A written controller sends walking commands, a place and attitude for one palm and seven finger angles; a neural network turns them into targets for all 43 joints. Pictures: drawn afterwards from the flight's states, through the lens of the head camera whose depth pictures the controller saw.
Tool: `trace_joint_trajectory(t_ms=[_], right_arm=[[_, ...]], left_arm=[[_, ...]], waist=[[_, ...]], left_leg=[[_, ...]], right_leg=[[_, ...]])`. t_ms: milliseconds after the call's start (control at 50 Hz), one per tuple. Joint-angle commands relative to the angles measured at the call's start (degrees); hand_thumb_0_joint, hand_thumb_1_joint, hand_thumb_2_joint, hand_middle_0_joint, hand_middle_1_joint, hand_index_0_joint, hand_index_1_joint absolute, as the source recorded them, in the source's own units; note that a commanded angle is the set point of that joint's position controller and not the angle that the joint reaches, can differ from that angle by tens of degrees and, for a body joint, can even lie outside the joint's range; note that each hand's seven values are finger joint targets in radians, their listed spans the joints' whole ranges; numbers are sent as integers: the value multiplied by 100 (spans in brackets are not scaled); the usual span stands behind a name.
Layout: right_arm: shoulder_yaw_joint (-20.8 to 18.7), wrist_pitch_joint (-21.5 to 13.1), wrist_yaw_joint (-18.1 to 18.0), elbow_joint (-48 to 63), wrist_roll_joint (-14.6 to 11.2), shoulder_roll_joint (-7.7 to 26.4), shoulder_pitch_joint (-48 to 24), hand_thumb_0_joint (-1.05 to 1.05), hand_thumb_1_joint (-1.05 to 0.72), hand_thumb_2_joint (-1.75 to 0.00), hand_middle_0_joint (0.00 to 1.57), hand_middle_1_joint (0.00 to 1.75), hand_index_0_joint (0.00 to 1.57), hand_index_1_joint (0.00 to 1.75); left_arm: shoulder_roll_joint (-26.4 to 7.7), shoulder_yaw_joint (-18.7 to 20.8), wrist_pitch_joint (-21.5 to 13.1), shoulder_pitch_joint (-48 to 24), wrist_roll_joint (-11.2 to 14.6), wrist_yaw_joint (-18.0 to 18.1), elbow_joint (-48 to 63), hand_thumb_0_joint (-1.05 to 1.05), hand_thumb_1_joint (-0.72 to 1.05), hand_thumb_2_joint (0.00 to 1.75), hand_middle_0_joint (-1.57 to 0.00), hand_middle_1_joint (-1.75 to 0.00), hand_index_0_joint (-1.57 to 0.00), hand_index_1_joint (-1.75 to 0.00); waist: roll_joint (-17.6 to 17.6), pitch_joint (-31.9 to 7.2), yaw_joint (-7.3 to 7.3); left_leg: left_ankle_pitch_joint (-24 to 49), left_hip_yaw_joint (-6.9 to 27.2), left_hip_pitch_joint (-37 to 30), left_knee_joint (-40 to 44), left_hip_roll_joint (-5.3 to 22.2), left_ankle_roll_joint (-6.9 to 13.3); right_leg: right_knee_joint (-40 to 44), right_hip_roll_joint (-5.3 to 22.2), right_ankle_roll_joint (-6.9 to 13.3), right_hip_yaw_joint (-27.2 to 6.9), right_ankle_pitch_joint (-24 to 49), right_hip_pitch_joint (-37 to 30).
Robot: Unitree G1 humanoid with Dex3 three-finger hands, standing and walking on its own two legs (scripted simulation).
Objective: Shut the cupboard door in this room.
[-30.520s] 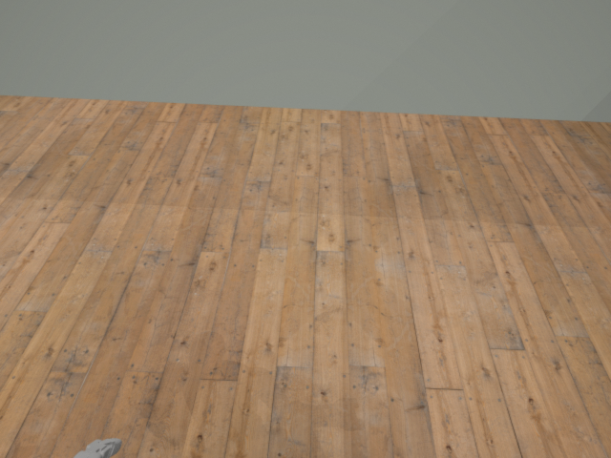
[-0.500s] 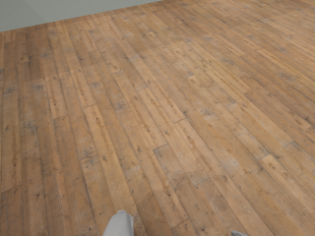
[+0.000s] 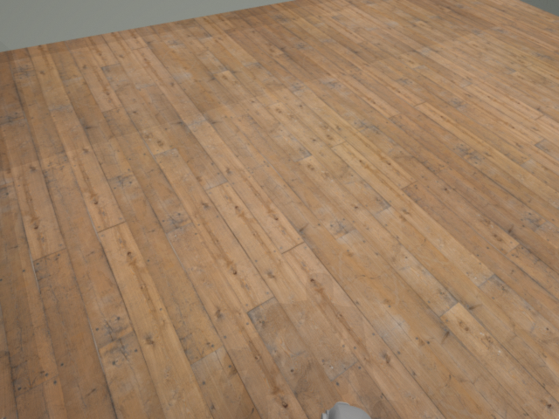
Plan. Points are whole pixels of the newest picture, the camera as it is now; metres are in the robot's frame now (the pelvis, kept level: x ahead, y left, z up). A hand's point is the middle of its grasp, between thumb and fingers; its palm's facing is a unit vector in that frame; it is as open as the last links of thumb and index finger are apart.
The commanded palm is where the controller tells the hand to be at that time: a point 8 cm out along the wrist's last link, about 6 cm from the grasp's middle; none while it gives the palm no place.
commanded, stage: turn to face it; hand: left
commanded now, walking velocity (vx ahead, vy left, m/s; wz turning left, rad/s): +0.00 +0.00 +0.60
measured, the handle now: out of the picture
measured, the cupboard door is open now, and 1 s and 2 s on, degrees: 79 79 79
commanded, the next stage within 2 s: none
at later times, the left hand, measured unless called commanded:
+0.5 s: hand out of the picture +0.05 +0.22 -0.19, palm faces +0.34 -0.91 -0.24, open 7.3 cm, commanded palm none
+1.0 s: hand out of the picture +0.00 +0.20 -0.16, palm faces +0.57 -0.77 -0.29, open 7.4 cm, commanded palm none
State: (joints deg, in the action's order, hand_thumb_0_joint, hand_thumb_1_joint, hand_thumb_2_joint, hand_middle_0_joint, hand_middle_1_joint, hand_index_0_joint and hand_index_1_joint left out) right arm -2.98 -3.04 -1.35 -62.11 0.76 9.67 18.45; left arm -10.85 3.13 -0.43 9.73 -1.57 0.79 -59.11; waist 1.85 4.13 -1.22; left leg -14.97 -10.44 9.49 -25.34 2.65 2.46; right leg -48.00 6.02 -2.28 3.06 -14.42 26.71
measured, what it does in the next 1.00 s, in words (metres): steps on the spot, turning left: right foot, then left foot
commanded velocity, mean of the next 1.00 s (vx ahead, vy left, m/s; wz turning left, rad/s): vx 0.00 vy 0.00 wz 0.60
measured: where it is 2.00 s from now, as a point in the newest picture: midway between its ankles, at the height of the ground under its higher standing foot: outside the picture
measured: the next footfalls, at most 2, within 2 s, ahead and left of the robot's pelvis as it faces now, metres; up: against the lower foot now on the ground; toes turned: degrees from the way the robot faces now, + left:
right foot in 0.12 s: +0.10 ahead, -0.14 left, +0.00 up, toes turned -3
left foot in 0.52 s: +0.07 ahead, +0.13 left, +0.00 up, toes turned +27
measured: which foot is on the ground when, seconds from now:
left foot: down 0.00-0.12, up 0.14-0.50, down 0.52-1.00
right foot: up 0.00-0.10, down 0.12-0.52, up 0.54-0.98, down 1.00-1.00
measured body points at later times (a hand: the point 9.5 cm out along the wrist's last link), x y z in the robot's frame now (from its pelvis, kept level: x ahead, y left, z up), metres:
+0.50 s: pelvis +0.03 -0.01 -0.02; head +0.06 +0.02 +0.43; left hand +0.03 +0.26 -0.17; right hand +0.20 -0.24 -0.15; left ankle +0.03 +0.11 -0.74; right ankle +0.06 -0.14 -0.74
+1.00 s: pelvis +0.04 -0.03 -0.02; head +0.09 -0.02 +0.43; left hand -0.03 +0.24 -0.14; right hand +0.24 -0.20 -0.17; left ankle +0.03 +0.11 -0.74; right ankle +0.09 -0.14 -0.75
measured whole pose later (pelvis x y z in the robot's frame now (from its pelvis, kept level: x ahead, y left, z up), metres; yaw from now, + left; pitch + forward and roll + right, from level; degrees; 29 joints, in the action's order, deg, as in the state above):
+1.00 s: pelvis +0.04 -0.03 -0.02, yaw +36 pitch +1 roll +0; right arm -4.6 3.5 1.2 -52.1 0.8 12.8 10.7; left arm -12.5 2.9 1.5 8.7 -0.7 0.8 -50.3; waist -2.3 4.4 -1.6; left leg -10.2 7.5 24.2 -32.6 -4.1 -0.1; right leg -32.5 1.0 -2.2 1.6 -19.2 15.3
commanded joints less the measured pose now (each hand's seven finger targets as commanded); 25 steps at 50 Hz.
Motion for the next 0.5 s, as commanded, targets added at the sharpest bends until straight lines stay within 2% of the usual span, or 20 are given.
trace_joint_trajectory(t_ms=[0,40,60,80,100,120,140,160,180,220,260,280,340,400,420,440,460,480], right_arm=[[-146,78,-3,181,33,756,244,0,-90,-90,20,30,20,30],[-182,175,-3,185,27,828,184,0,-90,-90,20,30,20,30],[-191,205,4,207,11,782,169,0,-90,-90,20,30,20,30],[-174,209,32,257,-19,624,224,0,-90,-90,20,30,20,30],[-108,206,78,358,-58,284,336,0,-90,-90,20,30,20,30],[-119,306,46,488,-46,316,147,0,-90,-90,20,30,20,30],[-169,395,47,488,-19,453,-47,0,-90,-90,20,30,20,30],[-192,432,73,494,-33,449,-79,0,-90,-90,20,30,20,30],[-187,464,114,443,-19,399,-60,0,-90,-90,20,30,20,30],[-212,540,174,468,-4,360,-2,0,-90,-90,20,30,20,30],[-231,582,216,551,-7,340,-84,0,-90,-90,20,30,20,30],[-227,593,233,611,6,331,-172,0,-90,-90,20,30,20,30],[-240,599,282,861,14,387,-582,0,-90,-90,20,30,20,30],[-246,546,313,1116,-2,500,-791,0,-90,-90,20,30,20,30],[-254,529,318,1168,4,557,-805,0,-90,-90,20,30,20,30],[-270,506,319,1199,15,657,-702,0,-90,-90,20,30,20,30],[-317,476,327,1187,20,867,-432,0,-90,-90,20,30,20,30],[-443,421,306,1181,51,1441,-75,0,-90,-90,20,30,20,30]], left_arm=[[-71,-67,-25,90,65,20,216,0,90,90,-20,-30,-20,-30],[-205,-28,-34,104,104,36,254,0,90,90,-20,-30,-20,-30],[-307,1,-68,210,108,46,239,0,90,90,-20,-30,-20,-30],[-558,48,-131,432,96,77,176,0,90,90,-20,-30,-20,-30],[-1005,129,-185,743,44,141,93,0,90,90,-20,-30,-20,-30],[-1238,191,-194,1066,85,133,81,0,90,90,-20,-30,-20,-30],[-1158,186,-184,871,90,145,152,0,90,90,-20,-30,-20,-30],[-1028,157,-128,522,83,173,277,0,90,90,-20,-30,-20,-30],[-905,120,-110,270,73,175,374,0,90,90,-20,-30,-20,-30],[-829,109,-105,106,51,172,502,0,90,90,-20,-30,-20,-30],[-836,129,-87,-5,24,170,577,0,90,90,-20,-30,-20,-30],[-876,151,-72,-48,12,167,613,0,90,90,-20,-30,-20,-30],[-998,225,-22,4,-14,143,710,0,90,90,-20,-30,-20,-30],[-1212,303,19,-18,-36,123,789,0,90,90,-20,-30,-20,-30],[-1245,308,36,25,-28,104,801,0,90,90,-20,-30,-20,-30],[-1274,322,57,36,-9,91,825,0,90,90,-20,-30,-20,-30],[-1221,310,94,38,21,73,835,0,90,90,-20,-30,-20,-30],[-993,283,138,112,57,31,984,0,90,90,-20,-30,-20,-30]], waist=[[-1230,-377,61],[-1216,-436,171],[-1041,-381,255],[-529,-633,327],[650,-958,395],[1304,-1135,561],[1265,-878,550],[898,-615,375],[602,-534,256],[755,-489,124],[887,-354,59],[901,-260,50],[1149,-87,143],[1171,-225,160],[1024,-317,148],[881,-460,71],[320,-660,-97],[-1136,-880,-310]], left_leg=[[3758,1279,43,366,1227,560],[3337,1525,86,110,1160,440],[2931,1583,312,-156,1021,269],[2095,1353,888,-596,748,-23],[98,653,1953,-1549,97,-394],[-2214,705,2054,-2681,-75,-525],[-2214,988,2096,-3443,89,-535],[-1885,978,2228,-3905,181,-540],[-1531,962,2279,-4084,240,-573],[-1200,834,2156,-4105,229,-646],[-1073,717,1978,-3764,236,-677],[-1017,629,1905,-3521,235,-694],[-868,426,1749,-2913,205,-679],[-812,310,1446,-2085,182,-607],[-601,211,1262,-1729,108,-583],[-254,174,903,-1212,79,-548],[339,299,174,-530,100,-493],[1440,1657,-535,55,937,-70]], right_leg=[[940,-307,-103,315,-186,-825],[1642,-333,-96,328,5,-1195],[2259,-263,-79,293,507,-1605],[2521,273,27,-113,1730,-2514],[2426,1559,434,-991,3408,-3554],[2620,2424,1031,-1374,4373,-3252],[2762,2313,1182,-1275,4053,-2673],[2744,2129,1162,-945,3667,-2510],[2662,1825,1027,-439,3484,-2417],[2725,1606,851,57,2969,-2063],[2851,1551,794,309,2343,-1770],[2869,1538,778,438,2114,-1635],[2838,1563,766,629,1688,-1446],[2464,1695,732,707,1638,-1559],[2265,1653,657,776,1654,-1603],[1924,1616,539,855,1530,-1562],[1246,1490,343,972,1104,-1227],[17,891,-47,1167,-323,-270]])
